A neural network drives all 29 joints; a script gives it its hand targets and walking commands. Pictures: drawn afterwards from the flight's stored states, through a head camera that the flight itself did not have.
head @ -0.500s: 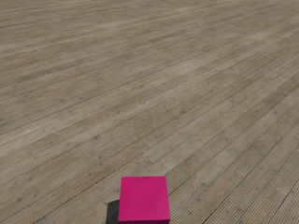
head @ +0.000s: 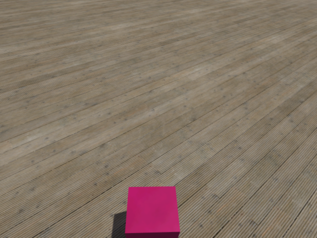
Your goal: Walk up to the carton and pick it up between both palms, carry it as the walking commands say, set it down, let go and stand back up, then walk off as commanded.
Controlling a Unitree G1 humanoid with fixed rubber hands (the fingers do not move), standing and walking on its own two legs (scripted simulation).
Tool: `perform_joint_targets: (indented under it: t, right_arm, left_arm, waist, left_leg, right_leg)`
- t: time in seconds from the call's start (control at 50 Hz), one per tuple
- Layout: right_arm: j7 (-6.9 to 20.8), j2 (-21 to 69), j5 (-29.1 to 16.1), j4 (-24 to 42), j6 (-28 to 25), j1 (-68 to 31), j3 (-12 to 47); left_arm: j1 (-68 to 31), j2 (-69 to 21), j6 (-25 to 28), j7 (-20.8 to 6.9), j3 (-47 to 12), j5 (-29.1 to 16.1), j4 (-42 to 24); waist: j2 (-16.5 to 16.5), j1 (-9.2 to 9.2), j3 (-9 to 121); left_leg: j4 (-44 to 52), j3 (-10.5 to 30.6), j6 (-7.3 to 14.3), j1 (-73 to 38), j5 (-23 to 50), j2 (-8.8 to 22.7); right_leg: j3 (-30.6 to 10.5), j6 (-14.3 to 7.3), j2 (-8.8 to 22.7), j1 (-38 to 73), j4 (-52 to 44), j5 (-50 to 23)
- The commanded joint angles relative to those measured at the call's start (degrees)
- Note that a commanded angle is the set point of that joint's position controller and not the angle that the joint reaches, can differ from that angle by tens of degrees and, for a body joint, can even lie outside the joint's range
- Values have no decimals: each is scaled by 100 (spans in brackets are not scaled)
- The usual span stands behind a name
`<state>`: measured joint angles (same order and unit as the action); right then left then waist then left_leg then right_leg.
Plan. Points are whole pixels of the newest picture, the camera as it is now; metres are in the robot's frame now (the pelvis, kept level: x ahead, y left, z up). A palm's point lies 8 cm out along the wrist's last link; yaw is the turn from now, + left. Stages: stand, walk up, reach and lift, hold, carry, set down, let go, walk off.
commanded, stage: stand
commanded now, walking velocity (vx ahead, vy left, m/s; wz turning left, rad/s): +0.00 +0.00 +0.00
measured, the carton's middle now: (151, 218) +0.41 +0.02 -0.63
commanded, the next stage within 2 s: walk off in 0.50 s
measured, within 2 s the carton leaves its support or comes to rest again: neither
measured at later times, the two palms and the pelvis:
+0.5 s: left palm out of the picture +0.06 +0.30 -0.12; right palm out of the picture +0.08 -0.31 -0.11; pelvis +0.00 +0.00 +0.00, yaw +0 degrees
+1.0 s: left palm out of the picture +0.00 +0.28 -0.14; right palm out of the picture +0.05 -0.27 -0.13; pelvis +0.00 +0.00 -0.01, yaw +5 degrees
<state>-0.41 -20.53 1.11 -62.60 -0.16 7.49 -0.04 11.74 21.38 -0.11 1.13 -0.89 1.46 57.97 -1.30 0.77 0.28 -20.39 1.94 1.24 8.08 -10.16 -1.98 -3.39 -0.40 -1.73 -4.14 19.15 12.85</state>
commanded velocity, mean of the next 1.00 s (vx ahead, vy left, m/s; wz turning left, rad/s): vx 0.00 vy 0.00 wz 0.07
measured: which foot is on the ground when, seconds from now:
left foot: down 0.00-1.00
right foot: down 0.00-1.00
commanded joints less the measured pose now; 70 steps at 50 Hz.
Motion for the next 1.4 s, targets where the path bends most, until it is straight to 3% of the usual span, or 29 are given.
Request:
perform_joint_targets:
  t: [0.0, 0.06, 0.12, 0.16, 0.22, 0.26, 0.3, 0.36, 0.44, 0.46, 0.48, 0.56, 0.68, 0.76, 0.78, 0.84, 0.86, 0.9, 0.92, 0.94, 1.02, 1.06, 1.14, 1.16, 1.22, 1.26, 1.3, 1.34, 1.38]
  right_arm:
    - [-57, -1075, 67, 260, -119, -299, -201]
    - [-16, -1304, -19, 301, -126, -560, -255]
    - [-63, -1251, -2, 219, -145, -315, -253]
    - [-32, -979, -16, 165, -199, -384, -209]
    - [-80, -1243, 51, 157, -97, -333, -203]
    - [-32, -1202, -7, 154, -129, -301, -199]
    - [-60, -1346, -48, 145, -110, -333, -258]
    - [-69, -1192, -26, 135, -123, -225, -248]
    - [-14, -1117, -38, 197, -146, -357, -182]
    - [-6, -988, -6, 165, -110, -155, -150]
    - [42, -910, -28, 126, -139, -217, -101]
    - [-59, -1322, -43, 127, -142, -241, -282]
    - [-38, -1070, -109, 89, -84, -289, -155]
    - [22, -592, -127, -78, 112, 72, -65]
    - [37, -911, -117, 37, 144, 59, -120]
    - [3, -645, -35, 20, 162, 197, -119]
    - [-88, -819, -73, 38, 172, -55, -135]
    - [-58, -510, -33, 52, 136, 234, -47]
    - [-102, -536, -58, -21, 138, 365, -90]
    - [-115, -668, -55, 26, 148, 130, -136]
    - [-95, -332, -56, 32, 65, 190, -81]
    - [-113, -487, -115, 44, 60, 203, -120]
    - [-155, -60, -126, -114, 104, 455, -15]
    - [-180, -15, -78, -191, 130, 266, -6]
    - [-253, -108, -74, -415, 163, 608, 15]
    - [-234, -42, -89, -401, 148, 553, 53]
    - [-192, 158, -111, -396, 66, 617, 107]
    - [-228, -340, -67, -424, 71, 576, -42]
    - [-154, -22, -83, -302, 46, 466, -41]
  left_arm:
    - [-236, 1047, 144, 37, 234, -16, -304]
    - [-83, 1004, 146, -7, 234, 34, -230]
    - [-287, 1200, 130, 27, 287, -48, -201]
    - [-384, 1210, 187, 68, 269, 45, -208]
    - [-224, 957, 126, 51, 225, -87, -217]
    - [-212, 1060, 173, 50, 211, -19, -257]
    - [-61, 1036, 145, 47, 205, -58, -132]
    - [-333, 952, 144, 68, 204, -2, -193]
    - [-265, 927, 151, 9, 196, -73, -181]
    - [-108, 1114, 173, 33, 203, -65, -99]
    - [-224, 1068, 188, 46, 208, -119, -115]
    - [-99, 991, 133, 41, 186, -30, 3]
    - [-430, 1226, 136, 3, 260, -7, -37]
    - [35, 757, -123, 106, 124, -77, 134]
    - [-48, 754, -161, 112, 198, -56, 128]
    - [-91, 852, -189, 157, 213, -21, 183]
    - [-200, 725, -155, 132, 191, 27, -2]
    - [251, 422, -150, 130, 145, -117, 249]
    - [155, 316, -124, 117, 91, -69, 212]
    - [-134, 213, -103, 144, 57, -11, 199]
    - [-207, 516, -55, 134, 153, 62, 142]
    - [285, 643, -27, 169, 219, -34, 246]
    - [299, -238, -39, 124, -26, -60, 411]
    - [337, 38, -33, 150, 70, -2, 440]
    - [621, 112, -35, 205, 71, -9, 548]
    - [567, -49, -62, 164, 19, -24, 622]
    - [764, -125, -95, 161, 1, -9, 669]
    - [557, 8, -39, 173, 79, 41, 591]
    - [518, 112, -19, 145, 131, 21, 586]
  waist:
    - [223, 4, -145]
    - [-134, -143, -62]
    - [376, -39, 127]
    - [-202, 6, 4]
    - [335, -118, -44]
    - [-136, -138, -27]
    - [277, -70, 133]
    - [-286, 47, -5]
    - [454, -76, 31]
    - [27, -101, -106]
    - [319, -33, 240]
    - [-96, -9, -75]
    - [325, -84, 111]
    - [65, -76, -151]
    - [404, -76, -80]
    - [-317, 30, -218]
    - [-115, -214, -56]
    - [479, -81, -170]
    - [5, -128, -70]
    - [334, -148, -543]
    - [43, -40, -237]
    - [815, -188, 363]
    - [-126, -34, -217]
    - [327, -194, -11]
    - [-12, -113, -190]
    - [430, -83, -471]
    - [-250, -87, -163]
    - [237, -116, -243]
    - [-141, 23, -256]
  left_leg:
    - [531, 797, 56, -3, -151, 814]
    - [512, 778, 1, -64, -58, 761]
    - [341, 581, 80, -339, 907, 729]
    - [245, 596, 71, -450, 1044, 794]
    - [385, 660, 138, -344, 1278, 817]
    - [354, 736, 66, -299, 999, 813]
    - [262, 691, 105, -573, 1231, 861]
    - [395, 742, 51, -493, 979, 832]
    - [319, 570, -35, -162, 873, 731]
    - [459, 711, 52, -232, 614, 760]
    - [487, 776, 17, -255, 450, 778]
    - [444, 786, 32, -496, 819, 818]
    - [352, 717, 66, -444, 1170, 819]
    - [-52, 965, 47, 181, 1422, 822]
    - [-68, 1035, 36, 478, 942, 734]
    - [-197, 1065, 75, 741, 455, 604]
    - [-306, 873, 19, 520, 823, 542]
    - [-179, 1167, 142, 495, 379, 615]
    - [-72, 1189, 146, 641, 558, 590]
    - [-11, 1272, 113, 879, 530, 642]
    - [4, 1142, 167, 528, 443, 579]
    - [2, 1186, 140, 75, 787, 591]
    - [22, 1207, 136, 196, 1156, 587]
    - [21, 974, 72, 129, 1390, 581]
    - [31, 1007, 142, 86, 982, 532]
    - [201, 993, 147, 299, 789, 466]
    - [-18, 960, 90, 79, 769, 475]
    - [113, 956, 104, 126, 823, 480]
    - [201, 915, 151, 72, 1265, 545]
  right_leg:
    - [-452, -45, 625, -409, -381, -237]
    - [-531, -26, 652, -402, -402, -296]
    - [-581, -10, 753, -310, -430, -781]
    - [-503, -46, 804, -398, -415, -1130]
    - [-528, 4, 794, -249, -311, -974]
    - [-453, 8, 746, -223, -290, -913]
    - [-555, -10, 793, -276, -367, -1059]
    - [-440, 36, 731, -323, -467, -723]
    - [-474, -23, 756, -124, -457, -932]
    - [-504, -72, 788, -251, -417, -680]
    - [-560, -92, 791, -44, -313, -637]
    - [-412, 12, 682, -430, -422, -760]
    - [-346, -24, 818, -121, -481, -978]
    - [-46, -19, 817, -97, -66, -807]
    - [-36, -17, 755, -56, 57, -385]
    - [-188, -152, 825, -359, -76, 20]
    - [-279, -207, 941, -367, -215, -324]
    - [-253, -164, 768, -514, 1, -330]
    - [-129, -185, 755, -267, 29, -76]
    - [-41, -166, 743, -436, 21, -10]
    - [-127, -256, 807, -412, -193, 114]
    - [-1, -177, 759, -213, -21, -66]
    - [122, -95, 709, -302, -115, -328]
    - [120, -131, 781, -252, -98, -494]
    - [50, -77, 711, -219, -280, -422]
    - [21, -80, 726, -286, -416, -297]
    - [90, -57, 727, -147, -402, -557]
    - [-22, -69, 768, -129, -362, -507]
    - [76, -92, 723, -168, -218, -653]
